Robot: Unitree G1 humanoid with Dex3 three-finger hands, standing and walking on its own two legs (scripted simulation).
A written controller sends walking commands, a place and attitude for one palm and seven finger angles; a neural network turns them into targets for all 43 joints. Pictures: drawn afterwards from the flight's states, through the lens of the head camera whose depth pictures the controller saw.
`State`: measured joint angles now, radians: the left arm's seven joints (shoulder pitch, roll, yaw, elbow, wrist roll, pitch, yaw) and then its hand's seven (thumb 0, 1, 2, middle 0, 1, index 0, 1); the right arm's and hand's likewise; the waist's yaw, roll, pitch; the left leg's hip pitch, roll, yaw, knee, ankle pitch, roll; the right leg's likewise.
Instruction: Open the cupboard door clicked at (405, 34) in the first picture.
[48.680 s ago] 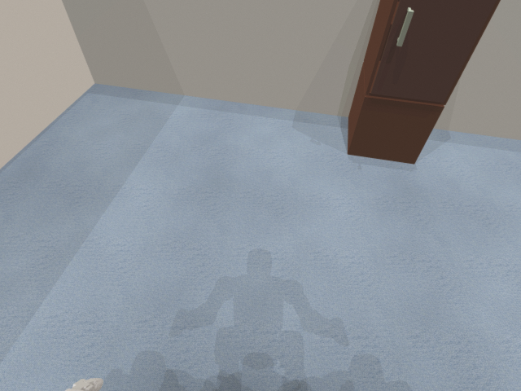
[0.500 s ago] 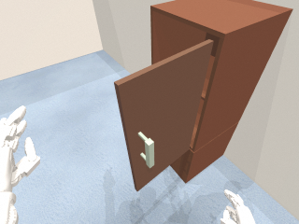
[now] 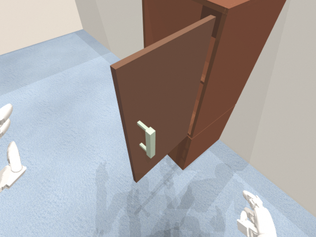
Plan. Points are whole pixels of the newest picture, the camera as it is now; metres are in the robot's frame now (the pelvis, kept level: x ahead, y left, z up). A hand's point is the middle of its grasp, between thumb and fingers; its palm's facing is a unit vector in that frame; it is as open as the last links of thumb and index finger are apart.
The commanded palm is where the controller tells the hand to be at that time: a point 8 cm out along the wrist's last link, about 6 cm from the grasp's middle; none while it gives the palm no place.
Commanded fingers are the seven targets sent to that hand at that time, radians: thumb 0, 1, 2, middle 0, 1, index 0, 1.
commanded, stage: step back with the hand held close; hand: left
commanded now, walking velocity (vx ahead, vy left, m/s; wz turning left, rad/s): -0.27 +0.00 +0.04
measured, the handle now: (146, 139) +0.39 +0.06 -0.02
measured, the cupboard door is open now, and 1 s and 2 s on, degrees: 95 95 95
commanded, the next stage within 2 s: stop stepping back and stand still in 0.76 s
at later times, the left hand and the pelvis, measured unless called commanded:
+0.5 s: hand out of the picture +0.12 +0.27 +0.17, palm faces +0.49 -0.73 -0.48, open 7.4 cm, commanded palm +0.04 +0.31 +0.18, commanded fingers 0.00 0.90 0.90 -0.20 -0.30 -0.20 -0.30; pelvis -0.08 +0.00 -0.02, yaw +4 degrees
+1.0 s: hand out of the picture +0.01 +0.26 +0.17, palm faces +0.40 -0.79 -0.46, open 7.4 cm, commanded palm -0.05 +0.29 +0.18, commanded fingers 0.00 0.90 0.90 -0.20 -0.30 -0.20 -0.30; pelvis -0.19 -0.01 +0.01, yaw +0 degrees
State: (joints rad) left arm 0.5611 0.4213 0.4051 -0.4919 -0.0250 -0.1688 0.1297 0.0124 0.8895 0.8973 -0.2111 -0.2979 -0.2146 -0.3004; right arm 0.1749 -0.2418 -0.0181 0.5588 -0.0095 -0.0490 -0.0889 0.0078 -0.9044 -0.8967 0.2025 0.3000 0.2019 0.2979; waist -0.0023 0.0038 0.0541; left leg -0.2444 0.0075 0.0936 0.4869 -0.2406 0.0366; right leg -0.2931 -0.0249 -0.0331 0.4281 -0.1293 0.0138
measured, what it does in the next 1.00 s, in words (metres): walks backwards: right foot, then left foot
